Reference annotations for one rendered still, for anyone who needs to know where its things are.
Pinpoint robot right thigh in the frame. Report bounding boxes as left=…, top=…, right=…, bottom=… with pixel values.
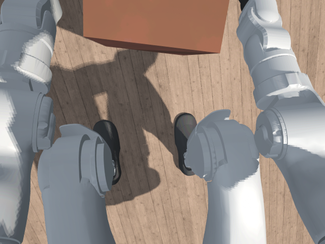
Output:
left=191, top=119, right=267, bottom=244

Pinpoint right robot hand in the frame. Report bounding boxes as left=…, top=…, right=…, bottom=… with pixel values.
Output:
left=239, top=0, right=249, bottom=11

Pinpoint left robot upper arm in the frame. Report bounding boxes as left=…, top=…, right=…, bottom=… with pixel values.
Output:
left=0, top=87, right=56, bottom=244

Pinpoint right robot forearm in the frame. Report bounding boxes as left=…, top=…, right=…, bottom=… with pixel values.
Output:
left=236, top=0, right=325, bottom=110

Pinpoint robot right foot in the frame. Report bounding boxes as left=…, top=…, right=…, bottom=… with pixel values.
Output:
left=174, top=113, right=197, bottom=176

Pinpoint carton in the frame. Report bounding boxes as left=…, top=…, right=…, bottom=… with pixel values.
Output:
left=83, top=0, right=230, bottom=55

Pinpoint left robot forearm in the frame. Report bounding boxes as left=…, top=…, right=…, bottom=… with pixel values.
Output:
left=0, top=0, right=62, bottom=94

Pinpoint right robot upper arm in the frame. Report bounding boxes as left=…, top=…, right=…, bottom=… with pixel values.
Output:
left=254, top=102, right=325, bottom=244

